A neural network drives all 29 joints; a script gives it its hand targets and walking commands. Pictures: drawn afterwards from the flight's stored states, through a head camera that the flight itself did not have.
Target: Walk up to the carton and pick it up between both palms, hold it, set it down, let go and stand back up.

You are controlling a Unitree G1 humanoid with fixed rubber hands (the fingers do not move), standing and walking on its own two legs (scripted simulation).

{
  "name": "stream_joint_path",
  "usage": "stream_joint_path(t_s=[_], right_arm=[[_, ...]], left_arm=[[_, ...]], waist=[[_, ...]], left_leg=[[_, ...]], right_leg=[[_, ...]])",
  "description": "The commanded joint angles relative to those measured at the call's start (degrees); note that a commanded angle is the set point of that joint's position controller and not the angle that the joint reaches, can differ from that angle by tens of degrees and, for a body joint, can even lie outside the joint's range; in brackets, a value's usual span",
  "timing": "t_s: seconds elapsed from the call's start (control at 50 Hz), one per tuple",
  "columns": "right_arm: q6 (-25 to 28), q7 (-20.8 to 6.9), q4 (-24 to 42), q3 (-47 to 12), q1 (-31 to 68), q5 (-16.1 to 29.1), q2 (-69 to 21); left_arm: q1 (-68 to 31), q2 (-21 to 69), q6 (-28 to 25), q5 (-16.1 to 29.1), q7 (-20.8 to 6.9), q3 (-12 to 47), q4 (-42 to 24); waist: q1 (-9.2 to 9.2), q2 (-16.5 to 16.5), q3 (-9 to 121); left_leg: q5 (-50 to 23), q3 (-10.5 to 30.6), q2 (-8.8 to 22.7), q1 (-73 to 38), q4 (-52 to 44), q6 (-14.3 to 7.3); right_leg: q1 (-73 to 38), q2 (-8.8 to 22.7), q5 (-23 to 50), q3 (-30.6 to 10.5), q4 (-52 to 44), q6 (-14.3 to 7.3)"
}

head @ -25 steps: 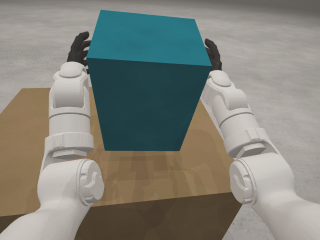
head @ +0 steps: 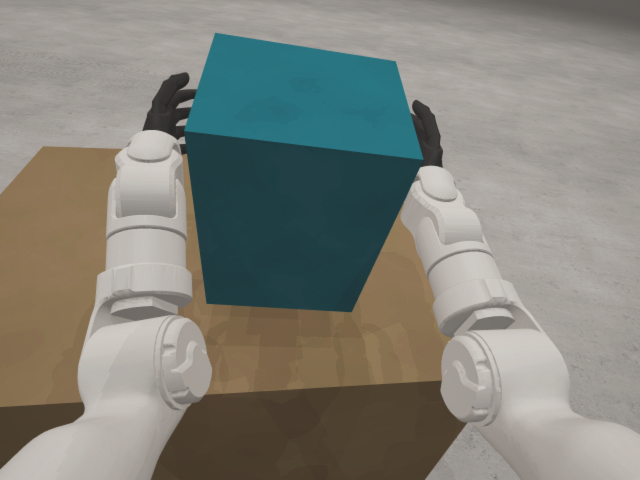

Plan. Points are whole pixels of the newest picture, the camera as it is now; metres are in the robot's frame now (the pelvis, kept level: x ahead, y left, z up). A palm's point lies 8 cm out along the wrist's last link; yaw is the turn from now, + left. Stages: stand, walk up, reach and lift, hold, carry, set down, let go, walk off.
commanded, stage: set down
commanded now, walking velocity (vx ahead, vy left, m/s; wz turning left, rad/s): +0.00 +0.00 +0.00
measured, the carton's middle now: (293, 192) +0.42 +0.00 +0.19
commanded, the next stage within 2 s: none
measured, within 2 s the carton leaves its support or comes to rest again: neither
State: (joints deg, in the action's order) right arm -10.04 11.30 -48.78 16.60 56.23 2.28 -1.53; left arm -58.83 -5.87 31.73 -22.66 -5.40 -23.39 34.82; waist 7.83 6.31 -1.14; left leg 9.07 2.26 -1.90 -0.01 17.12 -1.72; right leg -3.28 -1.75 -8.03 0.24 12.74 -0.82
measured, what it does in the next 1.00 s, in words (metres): stands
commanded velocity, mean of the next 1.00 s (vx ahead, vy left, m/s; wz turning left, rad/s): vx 0.00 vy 0.00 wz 0.00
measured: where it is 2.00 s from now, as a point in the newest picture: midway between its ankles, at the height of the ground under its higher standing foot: outside the picture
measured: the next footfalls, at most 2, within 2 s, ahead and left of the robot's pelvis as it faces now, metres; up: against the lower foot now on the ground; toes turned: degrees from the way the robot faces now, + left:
none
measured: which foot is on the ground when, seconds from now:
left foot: down 0.00-1.00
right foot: down 0.00-1.00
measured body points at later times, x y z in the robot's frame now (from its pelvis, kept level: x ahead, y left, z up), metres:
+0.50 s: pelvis +0.00 +0.01 +0.00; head -0.04 +0.05 +0.45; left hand +0.44 +0.12 +0.22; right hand +0.39 -0.17 +0.22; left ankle +0.01 +0.10 -0.75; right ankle +0.00 -0.10 -0.75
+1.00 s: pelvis +0.02 +0.01 +0.00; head +0.00 +0.05 +0.45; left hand +0.46 +0.12 +0.18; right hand +0.40 -0.18 +0.18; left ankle +0.01 +0.10 -0.75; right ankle +0.00 -0.10 -0.75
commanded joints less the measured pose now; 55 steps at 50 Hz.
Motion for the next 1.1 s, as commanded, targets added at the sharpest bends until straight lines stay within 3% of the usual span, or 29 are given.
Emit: stream_joint_path(t_s=[0.0,0.08,0.18,0.22,0.28,0.38,0.42,0.48,0.54,0.68,0.74,0.8,0.92,1.0,1.08], right_arm=[[5.4,-6.9,12.1,-12.7,38.7,1.7,-18.8],[5.7,-7.3,11.9,-14.4,35.8,1.8,-20.3],[7.6,-7.3,15.7,-18.3,37.6,2.7,-22.2],[7.7,-7.0,17.2,-18.7,37.6,2.8,-22.4],[6.7,-7.2,15.1,-18.2,36.7,2.3,-22.4],[4.6,-8.2,10.1,-12.9,33.8,-0.7,-21.5],[5.3,-8.6,10.0,-10.0,34.0,-2.5,-22.0],[6.9,-9.6,8.7,-8.7,34.2,-3.9,-23.2],[6.9,-9.8,6.0,-8.2,30.8,-5.6,-23.5],[9.5,-9.1,10.0,-9.0,31.5,-7.3,-24.8],[10.6,-9.2,9.0,-9.5,30.5,-7.0,-24.7],[10.4,-9.4,6.8,-9.3,27.6,-7.2,-24.6],[11.1,-9.9,8.5,-11.0,27.7,-6.1,-24.4],[10.2,-10.0,7.7,-11.9,25.6,-6.6,-25.4],[9.0,-10.1,7.3,-11.1,23.9,-7.4,-26.0]], left_arm=[[-27.2,31.2,-1.7,6.4,-5.8,16.4,-1.0],[-27.6,31.6,-3.3,7.5,-5.6,17.8,-5.2],[-26.5,33.7,-4.6,8.3,-4.7,19.7,-5.4],[-26.0,34.0,-4.4,8.7,-4.6,20.6,-6.3],[-26.2,33.7,-4.1,8.3,-4.5,19.2,-4.6],[-24.0,28.7,-2.9,4.6,-6.2,11.5,2.3],[-26.8,29.2,-4.0,5.0,-6.3,12.1,2.1],[-29.8,30.6,-6.8,5.9,-5.2,12.8,2.1],[-27.5,29.3,-8.3,4.7,-4.8,11.0,4.2],[-27.1,31.2,-10.8,6.6,-5.3,13.6,4.0],[-26.9,33.0,-12.0,7.3,-4.7,16.1,2.7],[-25.8,32.3,-12.2,6.4,-4.4,15.3,3.4],[-24.1,33.7,-12.4,7.1,-4.0,16.9,1.2],[-22.5,32.3,-12.4,6.4,-4.5,14.4,2.0],[-20.9,29.5,-12.3,4.9,-5.4,11.2,4.6]], waist=[[0.9,-9.8,20.5],[1.66,-8.4,22.5],[-0.16,-7.7,27.4],[-0.04,-7.9,27.0],[-0.47,-7.0,22.8],[-1.43,-4.9,14.2],[-0.58,-6.6,17.0],[-1.07,-8.1,20.9],[-1.22,-6.9,19.2],[-0.4,-5.4,23.4],[-0.08,-7.9,25.7],[-0.38,-9.0,22.6],[-1.13,-9.6,25.1],[-1.46,-6.4,23.0],[-2.47,-5.3,18.8]], left_leg=[[-13.6,-4.2,1.1,-10.6,0.7,4.3],[-18.3,-3.9,1.1,-12.1,1.6,4.5],[-22.7,-3.9,0.6,-12.7,3.1,3.9],[-23.4,-3.9,0.5,-12.0,3.3,4.1],[-17.2,-4.0,0.6,-9.4,1.7,3.4],[-2.7,-5.1,0.3,-2.2,-3.2,0.9],[-0.6,-5.4,0.4,-1.6,-3.7,1.5],[-4.0,-5.4,0.9,-5.3,-2.5,2.4],[-5.3,-5.8,1.0,-6.0,-2.7,2.2],[-10.5,-5.7,0.8,-7.1,-1.5,2.7],[-16.6,-5.5,1.1,-10.4,0.4,4.3],[-17.0,-5.5,1.0,-10.0,0.4,4.5],[-22.6,-5.1,1.4,-11.2,2.0,5.2],[-19.3,-5.5,0.8,-8.0,0.7,3.5],[-12.1,-6.1,0.3,-2.3,-1.9,1.9]], right_leg=[[0.1,-0.9,11.7,6.8,0.3,2.9],[-0.9,-1.0,17.4,6.7,1.4,3.4],[-3.3,-1.3,22.7,6.6,2.3,3.4],[-3.9,-1.4,23.9,6.5,2.7,3.7],[-2.5,-0.9,19.4,6.2,2.0,3.5],[-2.1,0.6,10.7,5.5,0.7,3.9],[-1.2,0.8,8.5,5.8,0.6,3.5],[0.5,0.1,7.9,6.5,0.5,2.7],[-0.7,-0.2,9.5,6.3,0.6,3.1],[-2.8,-0.2,16.6,6.7,1.6,4.1],[-1.2,-0.8,18.1,7.4,1.5,3.3],[-0.2,-0.5,18.3,7.1,1.5,3.5],[-0.1,-1.2,21.0,7.4,2.5,3.1],[-3.6,-0.5,24.4,6.4,3.1,4.3],[-6.1,0.4,23.0,5.7,3.3,4.8]])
